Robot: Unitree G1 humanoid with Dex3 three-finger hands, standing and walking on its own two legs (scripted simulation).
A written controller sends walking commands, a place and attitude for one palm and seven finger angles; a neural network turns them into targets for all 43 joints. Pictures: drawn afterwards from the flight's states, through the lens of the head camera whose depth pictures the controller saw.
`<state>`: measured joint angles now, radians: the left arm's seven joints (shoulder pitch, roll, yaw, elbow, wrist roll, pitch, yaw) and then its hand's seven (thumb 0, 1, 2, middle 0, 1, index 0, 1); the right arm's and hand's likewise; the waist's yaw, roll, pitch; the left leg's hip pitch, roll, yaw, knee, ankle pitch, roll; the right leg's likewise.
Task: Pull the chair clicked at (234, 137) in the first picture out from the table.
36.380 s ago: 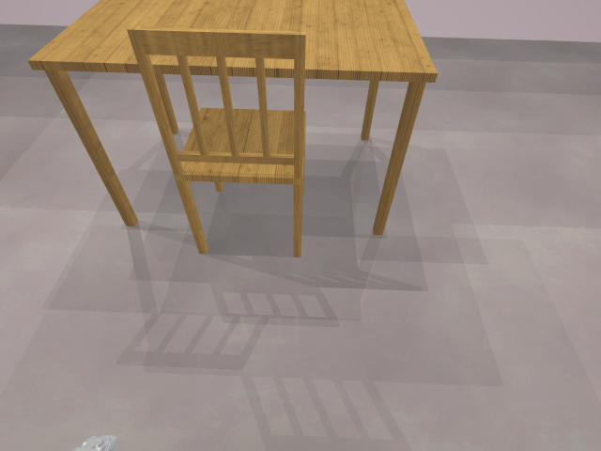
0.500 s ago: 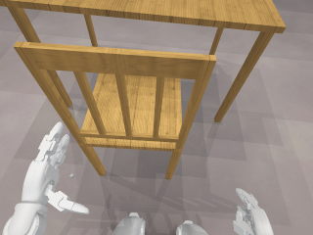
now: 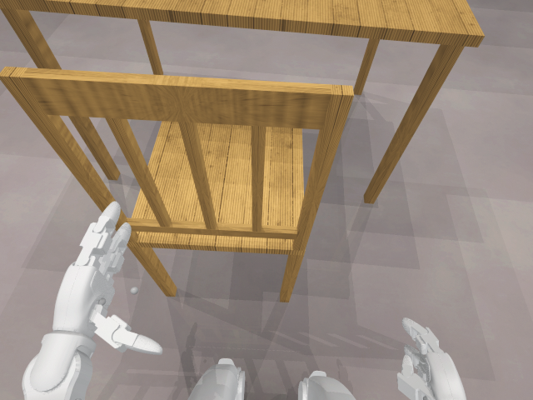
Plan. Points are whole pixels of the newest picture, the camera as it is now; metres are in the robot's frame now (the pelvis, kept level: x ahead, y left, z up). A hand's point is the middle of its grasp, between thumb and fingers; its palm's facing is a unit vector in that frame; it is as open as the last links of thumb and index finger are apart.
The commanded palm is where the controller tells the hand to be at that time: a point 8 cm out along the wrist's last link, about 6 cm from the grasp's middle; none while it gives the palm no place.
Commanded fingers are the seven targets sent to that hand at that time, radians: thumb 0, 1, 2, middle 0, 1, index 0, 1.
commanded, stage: aim the fingers beside a spindle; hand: left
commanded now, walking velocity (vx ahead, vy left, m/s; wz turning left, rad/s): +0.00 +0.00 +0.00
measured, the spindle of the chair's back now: (201, 183) +0.46 +0.14 -0.01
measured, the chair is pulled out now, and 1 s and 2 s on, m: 0.32 0.32 0.32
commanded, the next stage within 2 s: push the fingers through the gap in 1.68 s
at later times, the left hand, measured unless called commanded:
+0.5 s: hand (165, 281) +0.28 +0.16 +0.02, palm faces -0.02 -1.00 -0.02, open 16.9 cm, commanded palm +0.26 +0.21 +0.02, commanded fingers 0.00 -0.50 0.30 -0.06 -0.08 -0.06 -0.08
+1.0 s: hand (196, 270) +0.30 +0.12 +0.00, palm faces -0.03 -1.00 -0.02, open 16.9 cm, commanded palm +0.28 +0.18 +0.00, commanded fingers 0.00 -0.50 0.30 -0.06 -0.08 -0.06 -0.08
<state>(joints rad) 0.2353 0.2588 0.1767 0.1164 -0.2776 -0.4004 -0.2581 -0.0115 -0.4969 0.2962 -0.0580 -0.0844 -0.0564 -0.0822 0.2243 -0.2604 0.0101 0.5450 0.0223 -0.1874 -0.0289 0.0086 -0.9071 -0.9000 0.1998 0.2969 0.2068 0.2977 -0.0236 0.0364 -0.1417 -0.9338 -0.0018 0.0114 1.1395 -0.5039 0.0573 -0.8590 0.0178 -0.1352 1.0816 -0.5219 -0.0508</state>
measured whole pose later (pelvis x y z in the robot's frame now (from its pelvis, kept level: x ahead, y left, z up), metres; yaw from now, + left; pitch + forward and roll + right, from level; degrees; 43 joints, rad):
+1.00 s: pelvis -0.01 -0.01 -0.03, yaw -1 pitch +21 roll -2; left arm 0.02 0.16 0.02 0.26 -0.15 -0.46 -0.06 -0.01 -0.50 0.30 -0.06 -0.08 -0.06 -0.08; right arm 0.20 -0.25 0.00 0.55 0.00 -0.07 0.02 0.01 -0.91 -0.90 0.20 0.30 0.21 0.30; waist -0.03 0.04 -0.16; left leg -1.09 0.00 0.03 1.26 -0.54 0.05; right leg -1.04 0.01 -0.12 1.24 -0.57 -0.06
